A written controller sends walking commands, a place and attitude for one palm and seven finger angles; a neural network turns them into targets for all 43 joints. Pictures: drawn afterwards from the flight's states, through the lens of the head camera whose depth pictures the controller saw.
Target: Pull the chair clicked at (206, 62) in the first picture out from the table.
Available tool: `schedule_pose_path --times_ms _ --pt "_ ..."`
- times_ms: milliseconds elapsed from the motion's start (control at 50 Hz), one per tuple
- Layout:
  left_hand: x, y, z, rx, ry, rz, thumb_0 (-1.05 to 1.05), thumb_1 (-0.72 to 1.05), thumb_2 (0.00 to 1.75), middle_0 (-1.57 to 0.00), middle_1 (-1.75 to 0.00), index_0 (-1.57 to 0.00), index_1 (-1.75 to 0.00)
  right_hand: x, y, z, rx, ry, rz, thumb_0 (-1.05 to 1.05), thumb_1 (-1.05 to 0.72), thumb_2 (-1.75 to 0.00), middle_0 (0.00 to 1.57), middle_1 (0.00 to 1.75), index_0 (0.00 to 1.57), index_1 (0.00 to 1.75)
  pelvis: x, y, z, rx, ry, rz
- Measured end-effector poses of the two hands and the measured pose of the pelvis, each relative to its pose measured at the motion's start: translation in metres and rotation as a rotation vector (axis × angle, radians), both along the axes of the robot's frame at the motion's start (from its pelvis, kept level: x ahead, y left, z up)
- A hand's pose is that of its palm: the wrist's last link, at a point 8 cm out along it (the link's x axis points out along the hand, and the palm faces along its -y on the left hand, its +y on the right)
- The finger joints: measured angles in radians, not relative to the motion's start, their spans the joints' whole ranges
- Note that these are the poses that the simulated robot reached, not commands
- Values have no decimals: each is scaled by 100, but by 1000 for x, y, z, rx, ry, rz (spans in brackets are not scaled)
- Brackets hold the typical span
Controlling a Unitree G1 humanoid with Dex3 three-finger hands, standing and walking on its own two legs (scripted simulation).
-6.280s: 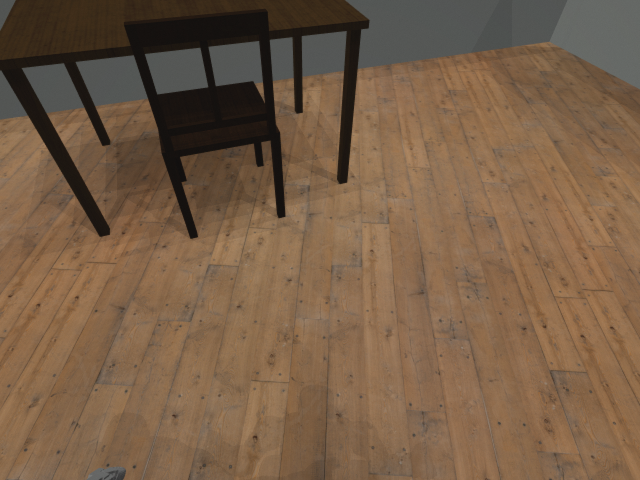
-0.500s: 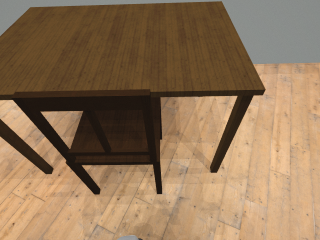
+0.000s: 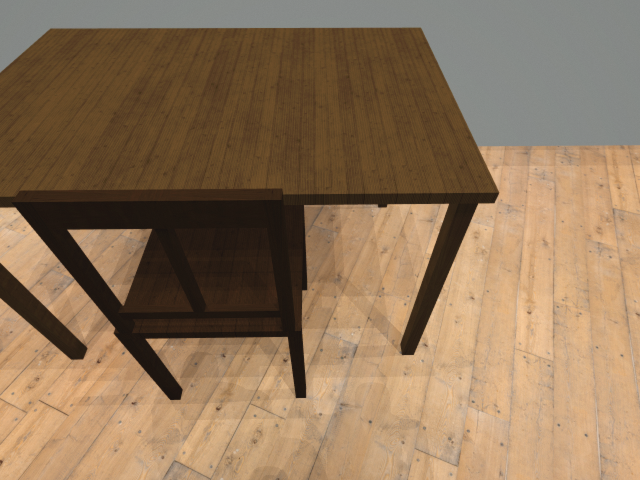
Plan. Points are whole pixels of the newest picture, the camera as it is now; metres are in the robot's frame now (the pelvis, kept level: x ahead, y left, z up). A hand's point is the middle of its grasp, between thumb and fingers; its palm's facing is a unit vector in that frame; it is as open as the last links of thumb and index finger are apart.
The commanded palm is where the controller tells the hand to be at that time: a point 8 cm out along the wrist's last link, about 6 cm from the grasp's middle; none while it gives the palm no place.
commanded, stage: look again from close up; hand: left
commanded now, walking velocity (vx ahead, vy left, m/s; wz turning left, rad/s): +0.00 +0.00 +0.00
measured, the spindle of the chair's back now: (183, 271) +0.48 +0.29 -0.11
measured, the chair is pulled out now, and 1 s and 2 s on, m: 0.00 0.00 0.00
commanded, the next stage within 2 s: raise the hand toward the chair's back in 1.04 s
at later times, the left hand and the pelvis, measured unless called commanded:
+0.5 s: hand out of the picture +0.02 +0.24 -0.18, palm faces +0.01 -0.97 -0.22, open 7.4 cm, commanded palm none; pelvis +0.01 +0.06 +0.00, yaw -1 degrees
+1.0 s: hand out of the picture +0.02 +0.23 -0.18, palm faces +0.00 -0.98 -0.18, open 7.4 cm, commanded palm none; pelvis +0.02 +0.06 +0.00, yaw -1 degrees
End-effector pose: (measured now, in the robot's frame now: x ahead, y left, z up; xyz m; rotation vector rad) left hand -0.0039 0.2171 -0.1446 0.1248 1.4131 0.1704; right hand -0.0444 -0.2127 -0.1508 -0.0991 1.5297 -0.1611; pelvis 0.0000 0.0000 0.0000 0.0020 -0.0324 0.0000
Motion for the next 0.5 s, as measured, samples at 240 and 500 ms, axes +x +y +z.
schedule_pose_path --times_ms 240,500 --pt "7 32 -8 8 -42 -32 0 91 90 -20 -30 -21 -30 40 34 -4 -12 -162 14 2 -93 -90 20 30 20 30 5 36 -8 -20 11 -6" --pt "23 75 -1 38 -59 -51 0 91 90 -20 -30 -20 -30 62 48 4 -33 -195 53 2 -94 -90 20 30 20 30 11 61 -4 1 28 -17"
